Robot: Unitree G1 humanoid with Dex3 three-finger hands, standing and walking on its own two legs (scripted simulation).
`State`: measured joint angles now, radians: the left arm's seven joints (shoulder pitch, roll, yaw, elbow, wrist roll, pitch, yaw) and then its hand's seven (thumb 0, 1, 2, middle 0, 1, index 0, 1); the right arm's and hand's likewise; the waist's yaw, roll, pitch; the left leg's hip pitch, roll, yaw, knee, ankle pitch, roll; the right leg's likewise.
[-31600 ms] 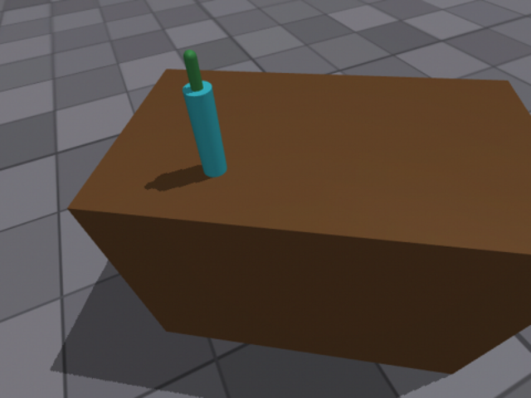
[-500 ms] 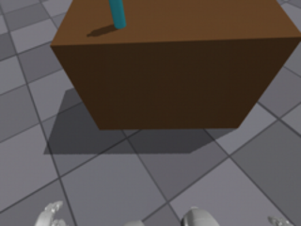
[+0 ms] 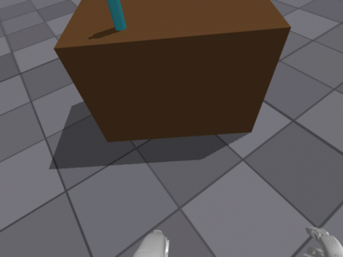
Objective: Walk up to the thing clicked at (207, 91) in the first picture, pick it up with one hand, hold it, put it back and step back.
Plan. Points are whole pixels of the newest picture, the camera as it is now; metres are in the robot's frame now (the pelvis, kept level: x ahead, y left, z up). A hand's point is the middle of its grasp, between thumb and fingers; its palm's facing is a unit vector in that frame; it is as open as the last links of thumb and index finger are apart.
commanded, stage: step back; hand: left
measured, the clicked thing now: out of the picture +1.06 +0.29 +0.13
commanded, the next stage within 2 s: stand in 1.08 s
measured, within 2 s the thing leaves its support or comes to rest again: neither
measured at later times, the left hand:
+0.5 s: hand out of the picture -0.03 +0.28 -0.13, palm faces +0.13 -0.92 -0.38, open 7.4 cm
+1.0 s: hand out of the picture +0.04 +0.30 -0.14, palm faces +0.16 -0.90 -0.41, open 7.4 cm
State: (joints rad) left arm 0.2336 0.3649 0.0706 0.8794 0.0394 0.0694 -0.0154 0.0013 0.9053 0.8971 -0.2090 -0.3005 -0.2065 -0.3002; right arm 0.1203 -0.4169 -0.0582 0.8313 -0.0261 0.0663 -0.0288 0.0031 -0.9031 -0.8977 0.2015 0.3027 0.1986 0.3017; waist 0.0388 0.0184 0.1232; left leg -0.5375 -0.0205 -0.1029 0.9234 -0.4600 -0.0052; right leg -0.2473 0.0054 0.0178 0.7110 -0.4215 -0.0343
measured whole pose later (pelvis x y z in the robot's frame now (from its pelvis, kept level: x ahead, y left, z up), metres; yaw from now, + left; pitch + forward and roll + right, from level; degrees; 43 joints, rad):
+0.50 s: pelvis -0.05 +0.00 +0.01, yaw +7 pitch -3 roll +1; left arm 0.26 0.40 0.08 0.96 0.02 0.01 -0.03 0.00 0.90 0.90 -0.21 -0.30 -0.20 -0.30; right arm 0.27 -0.36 -0.05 0.96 -0.05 -0.02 0.03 0.00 -0.90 -0.90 0.20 0.30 0.20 0.30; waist 0.01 -0.03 0.04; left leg -0.16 -0.01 -0.01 0.53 -0.33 0.02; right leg -0.36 -0.03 -0.02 0.82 -0.45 -0.02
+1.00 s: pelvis -0.01 +0.01 +0.00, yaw +7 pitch -2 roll +1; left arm 0.15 0.39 0.05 0.97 0.00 0.00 0.02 0.00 0.90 0.90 -0.21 -0.30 -0.21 -0.30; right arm 0.14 -0.36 -0.04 1.00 -0.03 0.01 0.01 0.00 -0.90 -0.90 0.20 0.30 0.20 0.30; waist 0.03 0.00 0.11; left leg -0.32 0.01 0.00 0.67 -0.30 -0.01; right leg -0.29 -0.06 -0.02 0.72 -0.39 0.00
